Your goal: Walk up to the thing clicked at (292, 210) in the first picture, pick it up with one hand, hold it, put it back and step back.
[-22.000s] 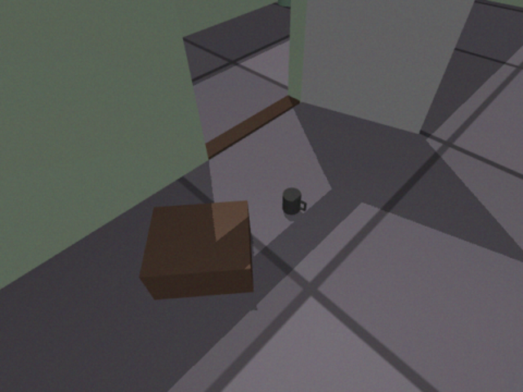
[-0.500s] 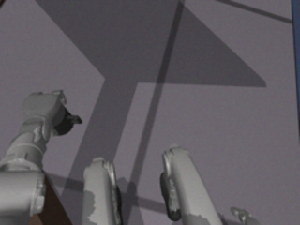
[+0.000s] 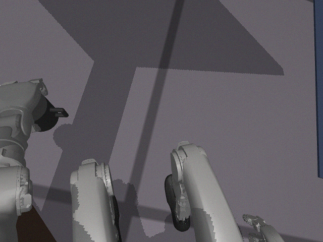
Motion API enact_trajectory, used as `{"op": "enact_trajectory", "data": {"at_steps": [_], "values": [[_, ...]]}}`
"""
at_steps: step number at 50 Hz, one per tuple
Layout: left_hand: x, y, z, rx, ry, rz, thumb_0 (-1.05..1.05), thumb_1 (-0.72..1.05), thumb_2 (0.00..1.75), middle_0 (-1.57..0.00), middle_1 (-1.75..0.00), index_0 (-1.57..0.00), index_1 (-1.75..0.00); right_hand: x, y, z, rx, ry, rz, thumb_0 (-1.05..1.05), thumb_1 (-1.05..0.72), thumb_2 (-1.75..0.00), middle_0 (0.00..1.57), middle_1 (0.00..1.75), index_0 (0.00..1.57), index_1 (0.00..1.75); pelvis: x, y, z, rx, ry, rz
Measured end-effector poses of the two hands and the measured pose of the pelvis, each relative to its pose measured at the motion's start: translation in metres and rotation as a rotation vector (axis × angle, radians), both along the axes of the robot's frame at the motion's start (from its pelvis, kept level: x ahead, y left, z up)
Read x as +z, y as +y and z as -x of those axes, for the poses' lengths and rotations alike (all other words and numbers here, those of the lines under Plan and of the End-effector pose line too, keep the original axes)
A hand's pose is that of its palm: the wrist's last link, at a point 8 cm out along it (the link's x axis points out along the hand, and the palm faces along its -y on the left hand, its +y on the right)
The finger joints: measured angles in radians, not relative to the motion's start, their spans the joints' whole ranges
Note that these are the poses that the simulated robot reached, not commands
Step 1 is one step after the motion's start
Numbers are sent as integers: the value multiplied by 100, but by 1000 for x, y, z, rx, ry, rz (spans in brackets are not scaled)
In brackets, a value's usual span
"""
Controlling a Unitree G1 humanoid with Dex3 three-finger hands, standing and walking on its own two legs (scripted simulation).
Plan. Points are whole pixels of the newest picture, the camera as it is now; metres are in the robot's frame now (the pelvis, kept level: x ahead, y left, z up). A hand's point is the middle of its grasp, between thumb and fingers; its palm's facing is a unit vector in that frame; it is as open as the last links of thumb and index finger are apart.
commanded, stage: crouch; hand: left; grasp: from above
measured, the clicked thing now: (42, 112) +0.47 +0.27 -0.22
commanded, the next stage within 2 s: lower in 0.40 s
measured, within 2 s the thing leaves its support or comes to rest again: rests again in 1.28 s
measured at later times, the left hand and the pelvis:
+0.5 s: hand (37, 111) +0.47 +0.28 -0.22, palm faces -0.47 -0.05 -0.88, open 11.3 cm; pelvis -0.01 +0.00 -0.05, yaw -1 degrees
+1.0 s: hand (44, 115) +0.47 +0.28 -0.28, palm faces -0.47 -0.06 -0.88, open 11.3 cm; pelvis -0.01 +0.00 -0.08, yaw -3 degrees
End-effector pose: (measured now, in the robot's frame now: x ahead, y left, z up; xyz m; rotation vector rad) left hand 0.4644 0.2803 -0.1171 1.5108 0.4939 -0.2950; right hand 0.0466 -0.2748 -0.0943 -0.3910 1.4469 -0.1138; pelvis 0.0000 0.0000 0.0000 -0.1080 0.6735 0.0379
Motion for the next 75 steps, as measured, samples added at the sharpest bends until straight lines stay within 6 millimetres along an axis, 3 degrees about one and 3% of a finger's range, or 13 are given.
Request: {"op": "enact_trajectory", "data": {"at_steps": [10, 19, 30, 47, 60, 66, 75], "values": [[-26, -2, -4, -14, -14, 5, 1, -24, 81, -46, -89, -50, -87, -23, 3, 28, -18, 48, 0, 0, -91, -90, 21, 30, 20, 30, -28, 0, 8, -6, -23, 5], [-40, -1, -9, -6, -10, -5, 1, -24, 81, -46, -89, -50, -87, -38, 7, 39, -13, 64, -13, 0, -91, -90, 21, 30, 20, 30, -44, -1, 12, -10, -38, 9], [-56, 2, -16, -1, 0, -5, 1, -24, 81, -47, -89, -51, -86, -45, 7, 39, 6, 80, -14, 0, -91, -90, 21, 30, 20, 30, -55, -1, 10, -14, -41, 19], [-103, 3, -14, -27, -10, 23, 1, -25, 81, -48, -87, -52, -85, -61, 4, 33, 44, 100, 7, 0, -91, -90, 21, 30, 20, 30, -79, 0, 7, -25, -62, 38], [-122, 3, -20, 4, 7, 8, 1, -25, 81, -48, -87, -52, -85, -73, 10, 30, 68, 94, -19, 0, -91, -89, 21, 30, 20, 30, -90, 1, 5, -34, -70, 48], [-133, 1, -22, 6, 13, 24, 1, -25, 81, -48, -87, -52, -85, -72, 11, 34, 81, 109, -17, 0, -90, -89, 21, 30, 20, 30, -94, 1, 5, -42, -83, 59], [-133, 7, -20, 5, 0, 27, 1, -25, 82, -49, -87, -53, -85, -67, 10, 39, 103, 115, -1, 0, -90, -89, 21, 30, 20, 30, -97, 2, 6, -47, -102, 71]]}}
